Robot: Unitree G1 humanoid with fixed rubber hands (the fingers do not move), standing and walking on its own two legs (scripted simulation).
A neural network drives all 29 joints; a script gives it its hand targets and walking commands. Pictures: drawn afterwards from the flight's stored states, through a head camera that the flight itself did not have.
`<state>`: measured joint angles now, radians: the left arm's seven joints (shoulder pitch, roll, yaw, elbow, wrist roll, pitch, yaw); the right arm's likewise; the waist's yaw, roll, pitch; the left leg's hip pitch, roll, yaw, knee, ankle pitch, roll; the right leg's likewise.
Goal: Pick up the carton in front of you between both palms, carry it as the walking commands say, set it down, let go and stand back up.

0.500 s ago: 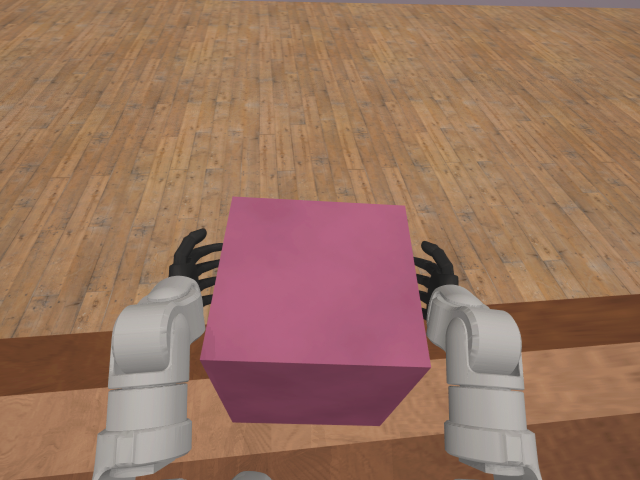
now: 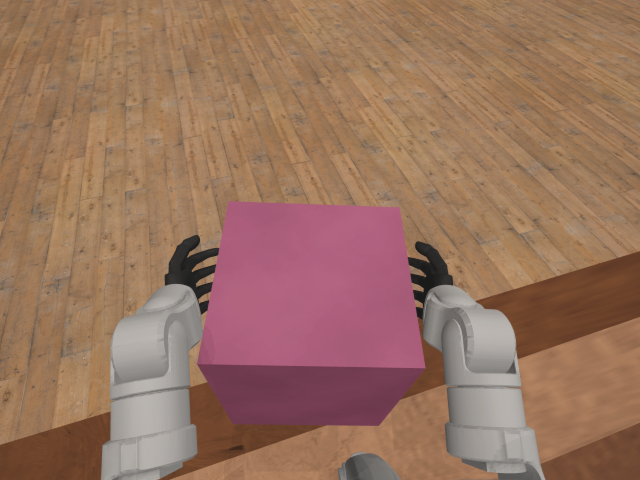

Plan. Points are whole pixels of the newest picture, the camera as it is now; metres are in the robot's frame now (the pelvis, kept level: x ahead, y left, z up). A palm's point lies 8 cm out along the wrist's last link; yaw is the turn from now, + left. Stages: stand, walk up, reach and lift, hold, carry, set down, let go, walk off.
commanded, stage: carry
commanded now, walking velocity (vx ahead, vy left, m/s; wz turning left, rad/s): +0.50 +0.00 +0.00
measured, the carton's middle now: (310, 323) +0.33 -0.03 +0.01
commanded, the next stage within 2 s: none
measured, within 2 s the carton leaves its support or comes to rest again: neither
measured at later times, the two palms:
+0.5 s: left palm (222, 198) +0.65 +0.11 -0.03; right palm (374, 187) +0.66 -0.19 -0.05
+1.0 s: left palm (233, 148) +0.98 +0.11 -0.15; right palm (344, 144) +0.96 -0.19 -0.15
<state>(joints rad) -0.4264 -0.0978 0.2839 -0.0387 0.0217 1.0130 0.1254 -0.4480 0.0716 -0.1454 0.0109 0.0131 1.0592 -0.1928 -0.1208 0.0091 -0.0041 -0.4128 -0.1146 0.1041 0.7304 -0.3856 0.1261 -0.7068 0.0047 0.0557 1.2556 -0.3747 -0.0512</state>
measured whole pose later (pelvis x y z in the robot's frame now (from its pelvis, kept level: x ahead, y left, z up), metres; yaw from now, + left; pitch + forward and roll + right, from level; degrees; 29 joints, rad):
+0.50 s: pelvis +0.33 -0.07 -0.11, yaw -1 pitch +4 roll +1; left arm -0.38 -0.07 0.20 -0.01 -0.02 0.96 0.15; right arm -0.34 0.14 -0.22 -0.05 -0.05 0.99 -0.16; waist 0.09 0.00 -0.02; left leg -0.73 0.03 -0.03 1.07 -0.28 0.03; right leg -0.37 0.05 -0.05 0.81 -0.52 -0.09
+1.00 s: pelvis +0.64 -0.02 -0.21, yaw +0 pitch +4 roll +0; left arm -0.35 -0.12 0.26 -0.10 0.04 0.97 0.14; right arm -0.40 0.09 -0.16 0.01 0.05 0.97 -0.19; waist -0.10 -0.02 0.05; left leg -0.43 -0.07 0.09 0.76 -0.40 0.12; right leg -0.75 -0.02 0.02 1.06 -0.24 -0.05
